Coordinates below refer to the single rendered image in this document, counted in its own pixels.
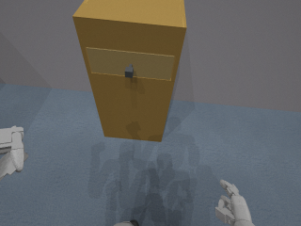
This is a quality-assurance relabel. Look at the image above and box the drawer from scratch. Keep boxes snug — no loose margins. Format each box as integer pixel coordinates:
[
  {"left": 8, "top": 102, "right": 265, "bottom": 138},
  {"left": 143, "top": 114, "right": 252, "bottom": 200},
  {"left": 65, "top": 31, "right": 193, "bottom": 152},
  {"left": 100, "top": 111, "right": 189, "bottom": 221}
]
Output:
[{"left": 87, "top": 47, "right": 175, "bottom": 80}]

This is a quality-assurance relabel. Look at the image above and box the left robot hand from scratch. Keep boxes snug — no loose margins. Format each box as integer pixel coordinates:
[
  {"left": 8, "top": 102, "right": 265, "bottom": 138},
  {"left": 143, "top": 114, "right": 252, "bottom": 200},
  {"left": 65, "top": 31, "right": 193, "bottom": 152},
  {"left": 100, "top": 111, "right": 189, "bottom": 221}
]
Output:
[{"left": 0, "top": 125, "right": 28, "bottom": 181}]

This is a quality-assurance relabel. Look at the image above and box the right robot hand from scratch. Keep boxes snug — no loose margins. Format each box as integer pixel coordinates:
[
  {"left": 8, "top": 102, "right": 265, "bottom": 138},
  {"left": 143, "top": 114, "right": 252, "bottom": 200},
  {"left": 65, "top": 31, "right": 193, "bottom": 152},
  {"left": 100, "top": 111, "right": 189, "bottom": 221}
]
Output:
[{"left": 215, "top": 179, "right": 252, "bottom": 226}]

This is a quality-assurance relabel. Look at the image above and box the handle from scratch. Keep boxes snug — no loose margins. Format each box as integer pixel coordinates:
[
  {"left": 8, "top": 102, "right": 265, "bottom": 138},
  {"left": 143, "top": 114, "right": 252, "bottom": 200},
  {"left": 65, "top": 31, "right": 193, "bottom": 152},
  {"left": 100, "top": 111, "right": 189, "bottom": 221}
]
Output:
[{"left": 124, "top": 64, "right": 134, "bottom": 78}]

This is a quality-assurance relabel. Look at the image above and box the cabinet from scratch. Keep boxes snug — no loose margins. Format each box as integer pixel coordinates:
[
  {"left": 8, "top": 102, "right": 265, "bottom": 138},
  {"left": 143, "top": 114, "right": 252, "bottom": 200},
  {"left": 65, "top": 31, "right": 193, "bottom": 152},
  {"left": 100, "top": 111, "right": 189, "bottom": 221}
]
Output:
[{"left": 72, "top": 0, "right": 187, "bottom": 142}]

